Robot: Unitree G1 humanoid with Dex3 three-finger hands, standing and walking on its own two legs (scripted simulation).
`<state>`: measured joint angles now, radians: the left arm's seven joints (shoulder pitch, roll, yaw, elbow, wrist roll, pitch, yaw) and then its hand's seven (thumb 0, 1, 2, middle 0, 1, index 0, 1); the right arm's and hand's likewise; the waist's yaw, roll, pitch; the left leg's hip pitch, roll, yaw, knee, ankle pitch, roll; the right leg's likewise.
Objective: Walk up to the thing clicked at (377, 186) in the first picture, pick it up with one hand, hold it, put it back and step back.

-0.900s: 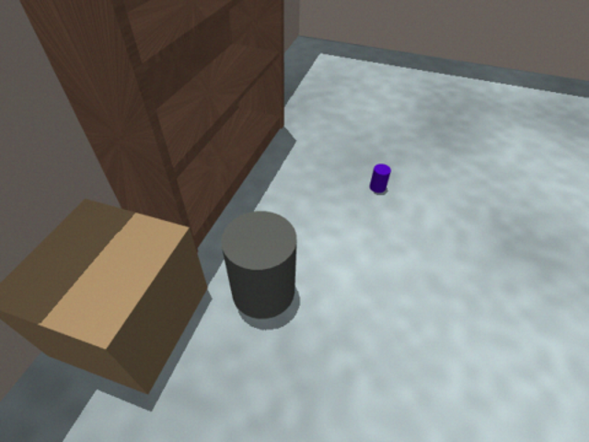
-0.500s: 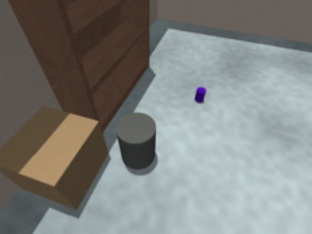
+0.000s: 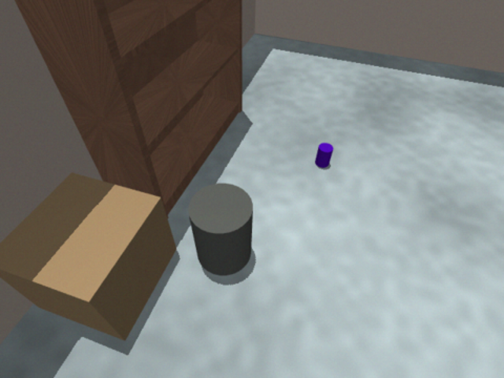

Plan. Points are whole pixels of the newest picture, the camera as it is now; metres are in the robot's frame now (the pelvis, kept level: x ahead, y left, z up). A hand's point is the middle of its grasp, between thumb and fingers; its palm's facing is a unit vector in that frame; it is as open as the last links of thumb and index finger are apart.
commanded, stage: stand
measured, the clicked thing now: (323, 155) +1.41 -0.42 -0.72
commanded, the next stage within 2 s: walk up in 0.22 s
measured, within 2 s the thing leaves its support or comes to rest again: neither
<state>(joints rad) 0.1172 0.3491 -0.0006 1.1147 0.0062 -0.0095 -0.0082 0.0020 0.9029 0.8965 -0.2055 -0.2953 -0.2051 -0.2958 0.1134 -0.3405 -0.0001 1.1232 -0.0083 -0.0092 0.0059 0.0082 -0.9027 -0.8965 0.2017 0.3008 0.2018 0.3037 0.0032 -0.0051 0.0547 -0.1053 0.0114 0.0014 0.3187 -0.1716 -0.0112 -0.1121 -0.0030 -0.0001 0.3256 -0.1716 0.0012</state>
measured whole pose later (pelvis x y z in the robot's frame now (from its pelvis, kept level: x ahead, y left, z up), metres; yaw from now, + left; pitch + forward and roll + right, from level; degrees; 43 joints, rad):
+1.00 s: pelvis -0.02 +0.03 -0.02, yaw -29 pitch -3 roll +1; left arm 0.19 0.37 0.05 0.79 0.02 -0.01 -0.02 0.00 0.90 0.90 -0.20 -0.30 -0.20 -0.30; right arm 0.28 -0.39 -0.06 0.83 -0.01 0.04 0.02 0.01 -0.90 -0.90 0.20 0.30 0.20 0.30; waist -0.04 0.03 0.15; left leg -0.33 0.04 0.07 0.95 -0.55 0.00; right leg -0.24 0.04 0.04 0.58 -0.29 -0.05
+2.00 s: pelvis -0.01 +0.04 -0.02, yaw -43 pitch -3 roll +2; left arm 0.17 0.36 0.02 0.91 0.01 -0.02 0.00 0.00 0.90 0.90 -0.21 -0.30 -0.21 -0.30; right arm 0.20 -0.36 -0.02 0.96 -0.01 0.01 0.02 0.01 -0.90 -0.90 0.20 0.30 0.20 0.30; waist 0.00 0.01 0.10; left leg -0.22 0.02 0.01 0.57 -0.30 -0.03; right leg -0.27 -0.01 0.06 0.65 -0.33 0.01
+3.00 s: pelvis -0.01 +0.05 +0.00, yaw -43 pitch -2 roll +0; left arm 0.10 0.36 0.00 1.14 0.01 -0.02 -0.01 0.00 0.90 0.90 -0.21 -0.30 -0.21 -0.30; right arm 0.11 -0.35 -0.01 1.14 -0.01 -0.01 0.02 0.01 -0.90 -0.90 0.20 0.30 0.20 0.30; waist -0.01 -0.01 0.06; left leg -0.12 0.03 0.02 0.33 -0.17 -0.03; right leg -0.15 0.00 0.07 0.35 -0.16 0.02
